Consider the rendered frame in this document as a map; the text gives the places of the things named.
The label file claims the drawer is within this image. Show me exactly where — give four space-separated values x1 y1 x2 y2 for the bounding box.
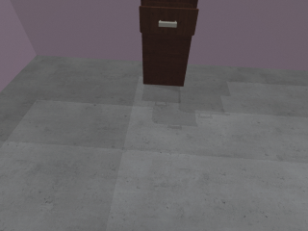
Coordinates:
139 2 199 36

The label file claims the handle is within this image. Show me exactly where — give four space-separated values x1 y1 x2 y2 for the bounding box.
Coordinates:
158 20 177 28

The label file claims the cabinet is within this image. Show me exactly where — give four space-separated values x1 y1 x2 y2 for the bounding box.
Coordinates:
141 0 198 87

